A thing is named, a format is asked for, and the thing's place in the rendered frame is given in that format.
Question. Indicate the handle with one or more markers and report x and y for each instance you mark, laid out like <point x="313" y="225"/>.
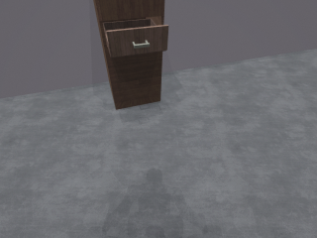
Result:
<point x="144" y="45"/>

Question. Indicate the cabinet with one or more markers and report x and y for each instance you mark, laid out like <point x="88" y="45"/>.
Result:
<point x="134" y="80"/>

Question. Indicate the drawer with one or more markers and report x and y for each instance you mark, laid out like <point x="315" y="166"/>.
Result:
<point x="120" y="35"/>

